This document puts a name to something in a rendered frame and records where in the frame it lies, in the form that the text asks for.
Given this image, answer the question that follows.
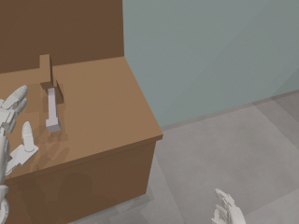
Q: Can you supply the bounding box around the robot left hand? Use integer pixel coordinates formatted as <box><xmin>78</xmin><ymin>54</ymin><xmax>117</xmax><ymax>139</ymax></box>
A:
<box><xmin>0</xmin><ymin>85</ymin><xmax>38</xmax><ymax>186</ymax></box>

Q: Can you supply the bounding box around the counter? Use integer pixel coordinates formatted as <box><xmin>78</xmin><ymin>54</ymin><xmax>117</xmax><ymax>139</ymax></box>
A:
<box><xmin>0</xmin><ymin>0</ymin><xmax>164</xmax><ymax>224</ymax></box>

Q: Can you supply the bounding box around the robot right hand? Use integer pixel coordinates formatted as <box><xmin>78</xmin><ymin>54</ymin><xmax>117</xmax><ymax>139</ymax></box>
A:
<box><xmin>211</xmin><ymin>189</ymin><xmax>247</xmax><ymax>224</ymax></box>

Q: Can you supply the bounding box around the tap lever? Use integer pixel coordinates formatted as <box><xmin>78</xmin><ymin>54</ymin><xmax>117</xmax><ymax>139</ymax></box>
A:
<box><xmin>46</xmin><ymin>88</ymin><xmax>62</xmax><ymax>133</ymax></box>

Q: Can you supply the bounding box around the left robot forearm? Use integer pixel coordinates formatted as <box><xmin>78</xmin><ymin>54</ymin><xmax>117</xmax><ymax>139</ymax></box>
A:
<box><xmin>0</xmin><ymin>185</ymin><xmax>10</xmax><ymax>224</ymax></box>

